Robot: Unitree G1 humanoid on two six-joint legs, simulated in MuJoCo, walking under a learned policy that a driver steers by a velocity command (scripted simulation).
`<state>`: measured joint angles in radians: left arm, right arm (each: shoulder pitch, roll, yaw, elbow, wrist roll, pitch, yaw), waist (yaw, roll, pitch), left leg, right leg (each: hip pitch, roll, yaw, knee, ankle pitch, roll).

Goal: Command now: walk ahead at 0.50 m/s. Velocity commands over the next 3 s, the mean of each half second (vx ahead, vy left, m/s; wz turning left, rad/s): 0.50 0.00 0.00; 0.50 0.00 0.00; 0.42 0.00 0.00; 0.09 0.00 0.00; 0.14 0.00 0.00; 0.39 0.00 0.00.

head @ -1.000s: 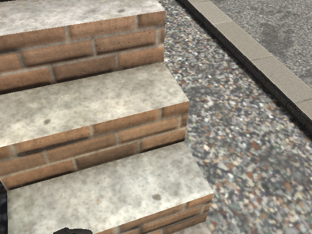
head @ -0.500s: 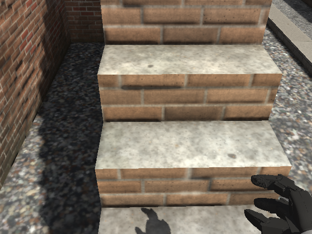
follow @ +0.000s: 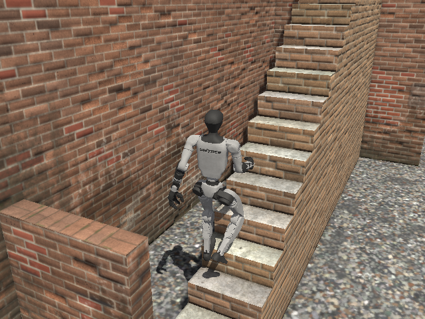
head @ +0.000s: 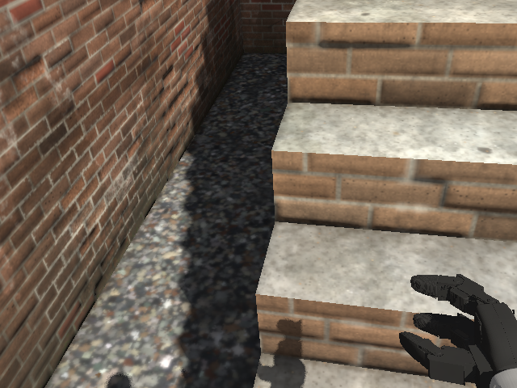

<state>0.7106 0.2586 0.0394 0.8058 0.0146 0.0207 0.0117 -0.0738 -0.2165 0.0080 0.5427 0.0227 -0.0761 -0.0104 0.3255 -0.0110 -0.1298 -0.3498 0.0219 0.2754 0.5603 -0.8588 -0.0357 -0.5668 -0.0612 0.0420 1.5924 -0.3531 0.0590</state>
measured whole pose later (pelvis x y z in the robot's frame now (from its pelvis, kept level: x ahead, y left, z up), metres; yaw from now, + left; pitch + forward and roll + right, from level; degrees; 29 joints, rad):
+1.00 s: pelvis -1.12 -0.31 -0.93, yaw -6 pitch -12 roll -2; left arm -0.21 0.14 -0.07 0.24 -0.08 0.07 0.04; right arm 0.58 -0.38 0.02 0.93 0.00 0.08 -0.03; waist -0.25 0.19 0.00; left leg -0.60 0.27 0.18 1.59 -0.80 0.00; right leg -1.04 0.02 0.15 2.58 -0.27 0.13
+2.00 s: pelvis -1.97 -0.64 -0.80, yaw -3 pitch -1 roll -1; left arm 0.07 0.29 0.06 0.64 -0.02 0.05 0.09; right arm 0.48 -0.24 -0.02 0.81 -0.03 0.09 0.00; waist -0.03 -0.07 -0.06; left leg -0.23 -0.02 0.08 0.81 -0.61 0.10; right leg -0.69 0.13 0.14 0.94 -0.44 0.02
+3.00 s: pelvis -1.90 -0.60 -0.75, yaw -3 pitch +1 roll +0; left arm 0.04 0.26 0.06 0.76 0.00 -0.07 0.00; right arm 0.34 -0.19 -0.02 0.95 0.00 -0.08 0.00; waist -0.06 -0.07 0.05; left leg -0.05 -0.06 0.05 0.22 -0.19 0.08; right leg -0.67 -0.09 0.02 0.72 0.07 0.00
